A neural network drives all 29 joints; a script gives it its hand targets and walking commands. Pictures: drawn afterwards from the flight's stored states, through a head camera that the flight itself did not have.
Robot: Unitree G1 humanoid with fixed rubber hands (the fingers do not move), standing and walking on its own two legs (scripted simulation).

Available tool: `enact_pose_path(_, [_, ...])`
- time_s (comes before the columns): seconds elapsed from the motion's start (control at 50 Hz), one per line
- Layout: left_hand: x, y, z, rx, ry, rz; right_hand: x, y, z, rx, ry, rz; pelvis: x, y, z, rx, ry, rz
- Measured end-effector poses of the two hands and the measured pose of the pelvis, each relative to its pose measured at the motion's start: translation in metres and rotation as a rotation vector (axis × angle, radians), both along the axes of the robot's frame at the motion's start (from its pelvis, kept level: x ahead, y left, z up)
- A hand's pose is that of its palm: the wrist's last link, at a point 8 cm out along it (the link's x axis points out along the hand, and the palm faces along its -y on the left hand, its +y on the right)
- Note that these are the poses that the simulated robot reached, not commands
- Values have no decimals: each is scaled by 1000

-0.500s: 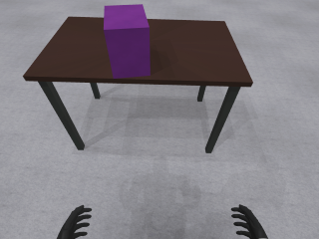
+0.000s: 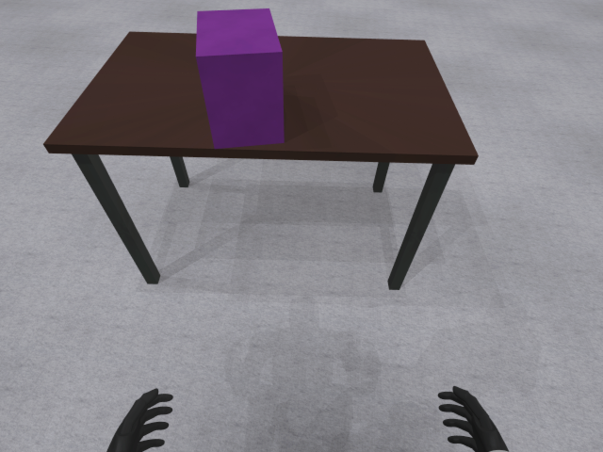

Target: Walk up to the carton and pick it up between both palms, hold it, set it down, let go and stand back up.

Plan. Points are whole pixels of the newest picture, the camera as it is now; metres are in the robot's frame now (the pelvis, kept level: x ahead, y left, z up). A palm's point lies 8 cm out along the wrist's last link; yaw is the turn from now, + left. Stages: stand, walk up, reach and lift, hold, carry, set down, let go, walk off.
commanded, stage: stand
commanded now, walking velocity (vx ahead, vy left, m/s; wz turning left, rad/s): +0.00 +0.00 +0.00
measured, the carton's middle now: (241, 78) +0.89 +0.14 +0.04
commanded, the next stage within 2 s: walk up in 0.46 s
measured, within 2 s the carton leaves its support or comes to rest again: neither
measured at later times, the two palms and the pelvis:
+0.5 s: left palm out of the picture +0.14 +0.23 -0.08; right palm out of the picture +0.14 -0.25 -0.08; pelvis -0.01 +0.00 +0.00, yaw +0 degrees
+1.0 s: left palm out of the picture +0.08 +0.34 -0.10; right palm (471, 443) +0.15 -0.23 -0.08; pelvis +0.02 +0.06 -0.02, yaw +2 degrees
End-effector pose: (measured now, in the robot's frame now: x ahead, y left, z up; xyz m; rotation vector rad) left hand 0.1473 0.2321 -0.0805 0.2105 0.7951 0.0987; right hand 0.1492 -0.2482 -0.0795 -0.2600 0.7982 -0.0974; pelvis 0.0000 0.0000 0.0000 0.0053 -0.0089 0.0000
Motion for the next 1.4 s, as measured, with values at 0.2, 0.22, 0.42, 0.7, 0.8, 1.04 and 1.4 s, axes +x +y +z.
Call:
enact_pose_path(0.2, [1,0,2,0,-11,-2,-1,0,1,-1,-5,0,-1,0,0,0,-5,0])
enact_pose_path(0.22, [1,0,2,0,-11,-2,-1,0,1,-1,-4,0,-2,0,0,0,-6,0])
enact_pose_path(0.42, [-2,0,3,1,-21,-2,-3,-1,3,-2,-19,1,-4,0,0,0,-16,0])
enact_pose_path(0.7, [-17,4,4,7,-34,1,-10,-1,6,-3,-35,10,-13,1,-1,-1,-36,0])
enact_pose_path(0.8, [-54,35,-8,43,30,31,-2,-3,8,-44,-11,77,-8,12,-5,-20,-39,23])
enact_pose_path(1.04, [-53,112,-15,111,119,47,-2,23,4,-101,39,75,26,59,-11,-20,-63,40])
enact_pose_path(1.4, [46,68,14,187,58,35,57,-23,-25,-33,151,67,115,9,-8,35,-53,49])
